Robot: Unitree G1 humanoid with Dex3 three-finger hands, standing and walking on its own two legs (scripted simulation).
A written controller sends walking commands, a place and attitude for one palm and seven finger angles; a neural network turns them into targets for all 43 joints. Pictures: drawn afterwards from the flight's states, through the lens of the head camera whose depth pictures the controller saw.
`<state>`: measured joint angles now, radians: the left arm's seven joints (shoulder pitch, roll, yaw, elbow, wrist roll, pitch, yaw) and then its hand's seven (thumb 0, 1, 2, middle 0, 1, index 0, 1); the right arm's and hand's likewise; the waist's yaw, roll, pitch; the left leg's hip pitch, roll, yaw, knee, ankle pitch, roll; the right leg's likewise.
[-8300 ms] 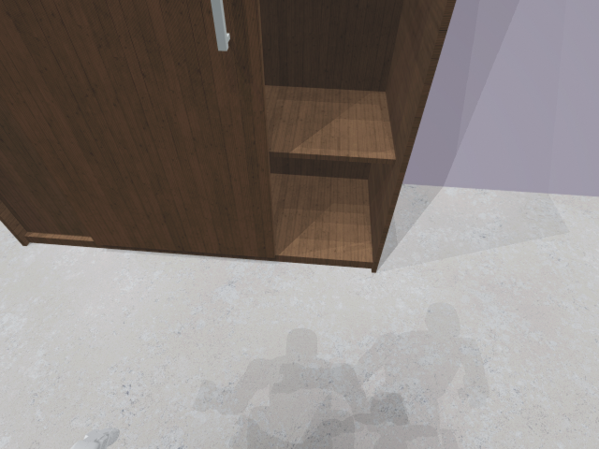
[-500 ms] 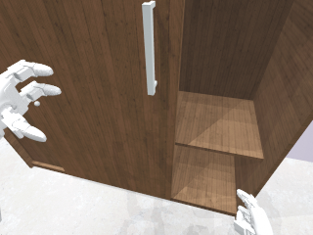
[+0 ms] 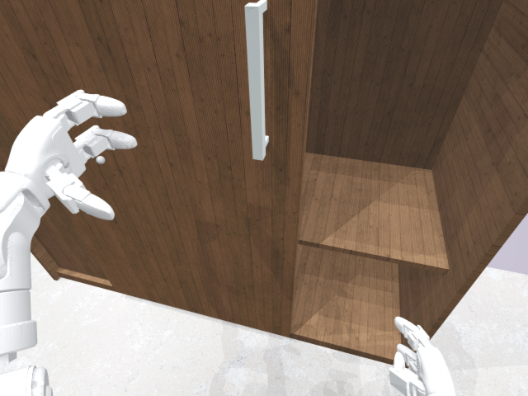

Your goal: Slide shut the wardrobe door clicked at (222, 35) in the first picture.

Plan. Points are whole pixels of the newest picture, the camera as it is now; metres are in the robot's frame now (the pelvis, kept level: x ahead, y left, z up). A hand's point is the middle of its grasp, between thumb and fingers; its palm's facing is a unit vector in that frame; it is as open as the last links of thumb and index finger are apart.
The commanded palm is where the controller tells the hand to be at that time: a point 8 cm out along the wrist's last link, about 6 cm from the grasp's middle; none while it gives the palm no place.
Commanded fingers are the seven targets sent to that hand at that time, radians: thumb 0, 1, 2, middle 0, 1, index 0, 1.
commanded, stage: move the hooked fingers beside the handle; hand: left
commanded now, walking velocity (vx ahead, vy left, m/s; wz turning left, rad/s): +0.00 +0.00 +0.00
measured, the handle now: (260, 88) +0.52 +0.07 +0.25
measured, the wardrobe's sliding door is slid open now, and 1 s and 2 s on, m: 0.40 0.40 0.40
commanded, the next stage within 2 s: none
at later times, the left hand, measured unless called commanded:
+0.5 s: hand (148, 140) +0.35 +0.20 +0.25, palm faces -0.08 -0.99 -0.08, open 14.0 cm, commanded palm +0.34 +0.25 +0.25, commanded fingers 0.00 -0.50 0.30 -0.30 -1.20 -0.30 -1.20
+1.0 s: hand (194, 116) +0.42 +0.16 +0.25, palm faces -0.12 -0.99 -0.05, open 14.0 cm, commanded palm +0.41 +0.21 +0.24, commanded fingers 0.00 -0.50 0.30 -0.30 -1.20 -0.30 -1.20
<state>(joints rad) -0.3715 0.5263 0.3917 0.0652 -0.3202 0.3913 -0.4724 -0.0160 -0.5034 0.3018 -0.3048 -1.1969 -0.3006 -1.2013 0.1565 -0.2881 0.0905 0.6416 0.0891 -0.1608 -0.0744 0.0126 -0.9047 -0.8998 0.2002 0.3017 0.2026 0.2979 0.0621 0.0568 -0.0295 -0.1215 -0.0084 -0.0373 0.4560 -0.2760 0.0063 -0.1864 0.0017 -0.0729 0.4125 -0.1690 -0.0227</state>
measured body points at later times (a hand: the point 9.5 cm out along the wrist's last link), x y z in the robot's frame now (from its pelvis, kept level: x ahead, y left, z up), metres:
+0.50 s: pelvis +0.00 +0.00 +0.00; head -0.02 -0.03 +0.45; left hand +0.35 +0.25 +0.26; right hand +0.19 -0.24 -0.08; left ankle -0.01 +0.12 -0.74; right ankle +0.04 -0.11 -0.74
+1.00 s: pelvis +0.01 +0.00 +0.00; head +0.00 -0.02 +0.45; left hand +0.42 +0.21 +0.26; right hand +0.14 -0.26 -0.10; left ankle -0.01 +0.12 -0.74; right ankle +0.04 -0.11 -0.74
